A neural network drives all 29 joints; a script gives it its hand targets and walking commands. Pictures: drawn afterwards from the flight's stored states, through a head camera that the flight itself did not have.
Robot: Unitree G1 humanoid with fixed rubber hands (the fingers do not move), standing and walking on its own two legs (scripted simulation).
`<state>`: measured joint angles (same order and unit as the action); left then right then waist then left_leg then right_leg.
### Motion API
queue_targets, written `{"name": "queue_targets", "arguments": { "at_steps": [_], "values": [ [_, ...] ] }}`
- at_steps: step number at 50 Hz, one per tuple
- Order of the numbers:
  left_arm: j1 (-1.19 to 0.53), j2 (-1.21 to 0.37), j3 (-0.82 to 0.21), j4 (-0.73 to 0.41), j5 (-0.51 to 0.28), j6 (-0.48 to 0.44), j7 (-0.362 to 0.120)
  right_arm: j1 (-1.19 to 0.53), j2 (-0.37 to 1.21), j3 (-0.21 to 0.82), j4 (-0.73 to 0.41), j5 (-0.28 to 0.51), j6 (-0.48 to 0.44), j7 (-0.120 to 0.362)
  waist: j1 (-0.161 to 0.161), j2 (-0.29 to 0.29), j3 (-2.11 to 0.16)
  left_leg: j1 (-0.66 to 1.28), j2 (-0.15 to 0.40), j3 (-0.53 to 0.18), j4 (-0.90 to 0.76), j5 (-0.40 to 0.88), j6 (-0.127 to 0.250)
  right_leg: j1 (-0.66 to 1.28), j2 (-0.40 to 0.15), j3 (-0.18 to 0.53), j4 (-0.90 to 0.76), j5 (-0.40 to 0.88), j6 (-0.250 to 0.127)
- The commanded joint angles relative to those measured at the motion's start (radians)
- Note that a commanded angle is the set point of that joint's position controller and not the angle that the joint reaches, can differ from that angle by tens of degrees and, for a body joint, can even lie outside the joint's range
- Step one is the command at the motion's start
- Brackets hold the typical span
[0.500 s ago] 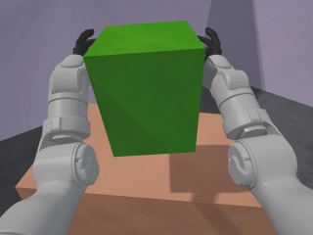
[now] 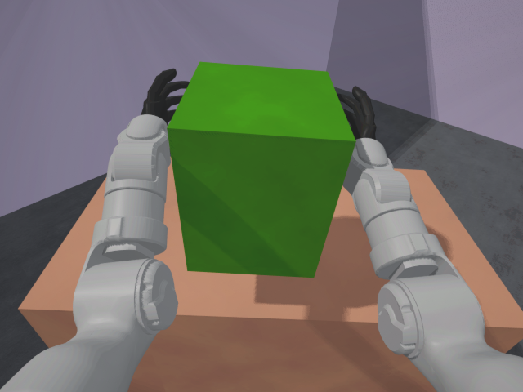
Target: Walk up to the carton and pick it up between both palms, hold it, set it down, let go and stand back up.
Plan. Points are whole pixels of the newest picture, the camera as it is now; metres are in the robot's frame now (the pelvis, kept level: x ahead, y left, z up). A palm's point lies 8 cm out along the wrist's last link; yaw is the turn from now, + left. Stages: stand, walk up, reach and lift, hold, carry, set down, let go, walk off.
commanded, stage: set down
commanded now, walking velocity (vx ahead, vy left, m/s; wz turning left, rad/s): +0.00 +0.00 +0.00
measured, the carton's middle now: (257, 171) +0.40 -0.05 +0.20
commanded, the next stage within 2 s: none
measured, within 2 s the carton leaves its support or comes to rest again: neither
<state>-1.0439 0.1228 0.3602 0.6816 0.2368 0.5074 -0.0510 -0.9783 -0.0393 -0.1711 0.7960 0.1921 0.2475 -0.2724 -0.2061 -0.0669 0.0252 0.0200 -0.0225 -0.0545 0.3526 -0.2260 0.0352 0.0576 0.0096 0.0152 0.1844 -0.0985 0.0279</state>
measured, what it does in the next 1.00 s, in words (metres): stands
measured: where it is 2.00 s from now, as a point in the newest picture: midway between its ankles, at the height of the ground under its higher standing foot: outside the picture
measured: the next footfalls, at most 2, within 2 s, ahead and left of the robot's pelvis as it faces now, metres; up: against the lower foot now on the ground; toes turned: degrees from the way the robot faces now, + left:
none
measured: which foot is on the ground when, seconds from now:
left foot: down 0.00-1.00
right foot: down 0.00-1.00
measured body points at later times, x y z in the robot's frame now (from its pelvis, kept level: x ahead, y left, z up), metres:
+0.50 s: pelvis +0.00 +0.01 +0.00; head -0.02 +0.06 +0.45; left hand +0.47 +0.09 +0.24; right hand +0.38 -0.20 +0.22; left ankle -0.01 +0.09 -0.75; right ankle +0.01 -0.14 -0.75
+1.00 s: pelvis +0.01 +0.02 +0.00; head +0.01 +0.07 +0.45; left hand +0.49 +0.07 +0.21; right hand +0.38 -0.20 +0.18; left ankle -0.01 +0.09 -0.75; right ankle +0.01 -0.14 -0.75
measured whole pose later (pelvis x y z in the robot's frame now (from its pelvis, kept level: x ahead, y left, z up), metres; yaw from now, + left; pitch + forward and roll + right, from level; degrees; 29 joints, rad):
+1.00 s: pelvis +0.01 +0.02 +0.00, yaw -2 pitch -5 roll -2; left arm -1.07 0.17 0.32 0.89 0.26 0.35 -0.13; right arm -0.84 0.10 -0.32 0.75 0.06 0.13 -0.29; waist -0.24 -0.11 0.05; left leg -0.02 -0.03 0.01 0.34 -0.23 0.06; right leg 0.01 -0.01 0.00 0.18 -0.09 0.04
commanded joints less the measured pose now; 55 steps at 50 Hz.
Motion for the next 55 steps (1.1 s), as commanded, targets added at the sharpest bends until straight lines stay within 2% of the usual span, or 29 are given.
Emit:
{"name": "queue_targets", "arguments": {
  "at_steps": [1,8,16,37,50,51,55],
  "values": [
    [-0.674,-0.545,-0.296,-0.015,-0.083,-0.038,-0.165,-0.828,0.543,0.262,-0.298,0.017,-0.082,0.089,-0.004,0.053,-0.465,0.039,-0.030,0.077,-0.038,0.288,-0.039,0.162,0.034,-0.080,0.040,0.329,0.012],
    [-0.706,-0.536,-0.283,0.043,-0.076,-0.075,-0.179,-0.804,0.539,0.199,-0.245,-0.031,-0.107,0.088,-0.028,0.083,-0.445,0.054,-0.017,0.087,-0.056,0.255,-0.048,0.127,0.026,-0.094,0.029,0.259,-0.001],
    [-0.712,-0.541,-0.282,0.096,-0.067,-0.114,-0.178,-0.791,0.521,0.151,-0.221,-0.071,-0.153,0.094,-0.033,0.123,-0.454,0.106,0.001,0.094,-0.045,0.294,-0.071,0.081,0.027,-0.115,0.021,0.216,-0.015],
    [-0.636,-0.533,-0.283,0.139,-0.049,-0.152,-0.204,-0.709,0.559,0.187,-0.300,-0.091,-0.187,0.082,-0.041,0.108,-0.509,0.106,-0.012,0.105,-0.010,0.402,-0.065,0.124,0.033,-0.110,0.051,0.396,-0.007],
    [-0.620,-0.515,-0.272,0.158,-0.028,-0.174,-0.228,-0.646,0.562,0.170,-0.312,-0.130,-0.216,0.074,-0.052,0.121,-0.509,0.110,-0.002,0.113,-0.008,0.427,-0.072,0.098,0.033,-0.118,0.054,0.409,-0.009],
    [-0.585,-0.518,-0.276,0.152,-0.024,-0.176,-0.223,-0.673,0.568,0.190,-0.356,-0.136,-0.229,0.078,-0.029,0.135,-0.562,0.092,-0.009,0.113,0.003,0.436,-0.080,0.082,0.031,-0.122,0.062,0.431,-0.007],
    [-0.571,-0.503,-0.271,0.181,-0.018,-0.184,-0.221,-0.648,0.578,0.183,-0.340,-0.157,-0.230,0.080,-0.033,0.126,-0.546,0.072,-0.009,0.115,-0.002,0.414,-0.077,0.084,0.030,-0.122,0.062,0.428,-0.004]
  ]
}}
